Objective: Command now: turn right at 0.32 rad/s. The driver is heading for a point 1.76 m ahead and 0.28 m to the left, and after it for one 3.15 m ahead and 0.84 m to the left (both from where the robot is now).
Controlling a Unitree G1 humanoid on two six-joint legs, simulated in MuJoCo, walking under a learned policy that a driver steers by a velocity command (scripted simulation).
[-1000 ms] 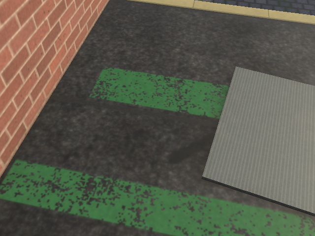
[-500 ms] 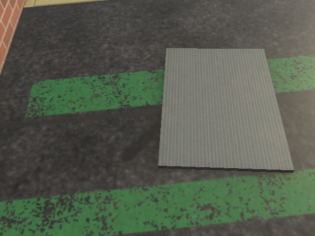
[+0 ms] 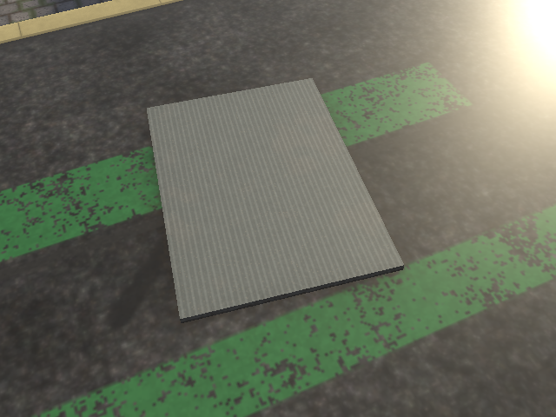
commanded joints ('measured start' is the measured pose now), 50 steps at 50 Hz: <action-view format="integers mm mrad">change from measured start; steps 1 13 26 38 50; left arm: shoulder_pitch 40 -81 -34 29 285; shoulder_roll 197 52 18 10 39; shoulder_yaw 43 -6 2 3 1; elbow -74 4 65 87 193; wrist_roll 35 26 21 -15 -1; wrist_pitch -25 -51 -47 -98 -138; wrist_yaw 14 3 3 14 -8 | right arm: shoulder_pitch -33 -17 21 133 -54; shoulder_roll -14 -44 -50 -76 -13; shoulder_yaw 17 5 7 0 13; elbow -103 -46 -42 -36 -142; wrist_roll -38 -6 -20 15 16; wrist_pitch -25 2 -29 -55 -105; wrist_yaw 11 7 10 -5 21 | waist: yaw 3 7 13 1 61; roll -315 -155 14 97 -63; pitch -148 -94 -34 114 37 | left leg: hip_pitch -266 11 72 32 -704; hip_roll -24 -44 -27 69 -18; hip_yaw -42 -121 -160 -390 -194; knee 253 9 -101 -194 689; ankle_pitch -256 -4 194 -435 -21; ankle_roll -41 -48 22 196 82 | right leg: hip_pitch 308 132 99 -173 465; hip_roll -349 -173 -24 27 -270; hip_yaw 440 217 101 31 376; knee -173 -166 -71 126 -259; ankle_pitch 567 296 113 -327 303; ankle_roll -229 -186 -23 -69 -232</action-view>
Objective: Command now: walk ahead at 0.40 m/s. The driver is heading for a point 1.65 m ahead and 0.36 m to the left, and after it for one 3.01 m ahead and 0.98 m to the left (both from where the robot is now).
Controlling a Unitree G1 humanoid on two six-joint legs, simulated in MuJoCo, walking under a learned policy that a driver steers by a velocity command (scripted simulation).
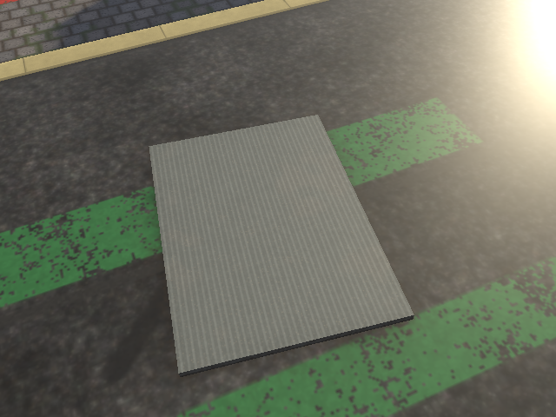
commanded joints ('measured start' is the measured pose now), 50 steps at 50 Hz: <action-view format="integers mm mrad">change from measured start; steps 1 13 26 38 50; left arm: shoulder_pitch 39 20 -184 -484 -186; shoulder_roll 84 206 109 96 117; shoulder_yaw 4 32 3 -18 -1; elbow -23 30 -86 -184 -57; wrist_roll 0 -9 15 -6 29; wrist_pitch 11 20 19 -19 -22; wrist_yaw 15 41 42 -15 1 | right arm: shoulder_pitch -138 -39 -2 158 81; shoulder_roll -33 -133 -123 -178 -90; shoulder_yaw -4 -45 -25 -30 -2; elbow -132 -123 12 111 64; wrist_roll -12 -9 -31 -11 -2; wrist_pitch -25 -26 -62 -5 -3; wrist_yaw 28 32 24 1 6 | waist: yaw -1 -136 -15 -120 -38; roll -100 -139 9 34 -134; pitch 67 -77 44 93 -2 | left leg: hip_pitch -411 367 304 579 -118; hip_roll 90 -59 207 253 124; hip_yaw -17 120 -183 -105 -50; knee -33 -693 -1153 -1031 1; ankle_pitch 142 376 303 445 172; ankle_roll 5 98 233 169 -20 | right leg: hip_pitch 257 122 -519 -501 22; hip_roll -270 -209 -187 -101 -271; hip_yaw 313 49 87 18 201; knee -276 34 465 -18 -373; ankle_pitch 456 999 311 379 323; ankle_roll -179 -67 45 19 -180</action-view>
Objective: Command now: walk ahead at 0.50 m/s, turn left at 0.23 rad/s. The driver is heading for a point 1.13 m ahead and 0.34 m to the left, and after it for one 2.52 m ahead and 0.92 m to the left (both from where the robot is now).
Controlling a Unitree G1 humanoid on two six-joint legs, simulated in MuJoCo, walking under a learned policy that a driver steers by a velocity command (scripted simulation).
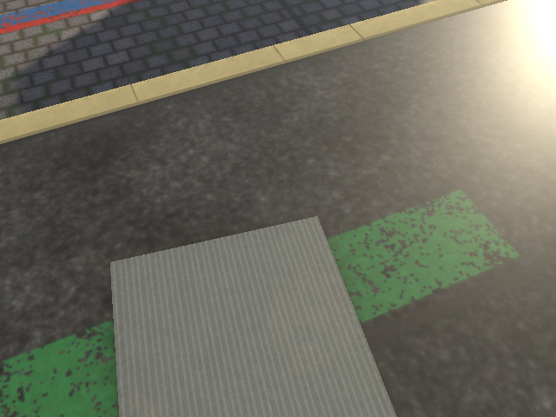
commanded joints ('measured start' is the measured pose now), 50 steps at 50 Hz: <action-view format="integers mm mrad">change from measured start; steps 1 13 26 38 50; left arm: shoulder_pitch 9 139 1 -272 51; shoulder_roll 97 167 145 106 110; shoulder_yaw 24 33 25 10 28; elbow -25 61 -101 -181 -93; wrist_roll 9 -6 -7 -14 -2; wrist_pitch -27 11 -40 -31 -22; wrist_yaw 1 38 25 9 4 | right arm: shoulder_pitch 56 -292 -71 73 -51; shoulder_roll -46 13 -84 -139 -99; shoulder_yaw -19 6 -47 -60 -31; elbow -44 -212 -220 -158 -199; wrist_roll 3 -8 -27 -4 -23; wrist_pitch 18 17 1 16 -5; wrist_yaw -6 40 17 -19 -8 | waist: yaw -17 87 21 -86 34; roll -138 -85 -13 53 -110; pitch -30 64 -83 -35 -14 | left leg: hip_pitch -160 -309 336 295 -264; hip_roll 62 28 105 67 15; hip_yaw -56 69 -358 -282 -81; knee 65 -425 -971 -915 -24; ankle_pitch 83 275 241 177 2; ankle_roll -20 12 278 209 11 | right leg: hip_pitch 110 351 -360 -245 228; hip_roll -274 -317 -145 -56 -285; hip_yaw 217 -50 156 123 468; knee -264 -255 783 137 -191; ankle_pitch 132 384 -149 226 -121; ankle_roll -167 -105 46 119 -167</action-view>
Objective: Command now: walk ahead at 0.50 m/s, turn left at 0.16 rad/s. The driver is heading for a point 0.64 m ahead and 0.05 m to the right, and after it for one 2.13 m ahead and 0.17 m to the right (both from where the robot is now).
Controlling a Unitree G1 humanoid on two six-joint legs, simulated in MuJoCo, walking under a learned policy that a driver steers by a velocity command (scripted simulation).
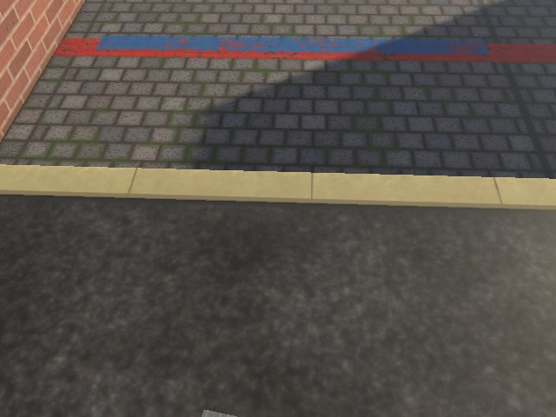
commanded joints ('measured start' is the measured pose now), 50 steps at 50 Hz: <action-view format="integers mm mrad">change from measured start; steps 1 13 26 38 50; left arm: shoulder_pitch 64 208 132 -134 292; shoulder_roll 93 184 130 57 243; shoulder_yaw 19 35 19 6 83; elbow -28 76 28 -59 -55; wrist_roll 9 -26 -19 -20 -29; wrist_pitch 0 27 32 37 57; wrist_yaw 4 17 19 -13 -10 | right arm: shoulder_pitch -76 -361 -123 -34 4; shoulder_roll -93 -31 -79 -149 -109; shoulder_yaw -28 -2 -26 -50 -13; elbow -105 -168 -70 60 15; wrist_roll -11 2 -25 -17 -11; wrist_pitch -26 -45 -50 -66 -74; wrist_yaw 6 38 36 3 13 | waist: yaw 26 104 16 -64 131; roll -128 -112 67 -10 -183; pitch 18 57 -33 84 -418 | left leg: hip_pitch -314 -189 275 333 -391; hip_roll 126 92 274 262 8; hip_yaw -10 78 -183 168 17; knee -10 -593 -964 -1020 293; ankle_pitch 104 442 291 441 -216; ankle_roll -8 -26 202 141 -60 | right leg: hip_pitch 237 272 -297 -319 857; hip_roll -269 -261 -185 -138 -398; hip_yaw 366 143 85 73 764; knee -288 -311 632 128 -109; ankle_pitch -29 221 -101 389 91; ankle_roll -177 -150 26 30 -409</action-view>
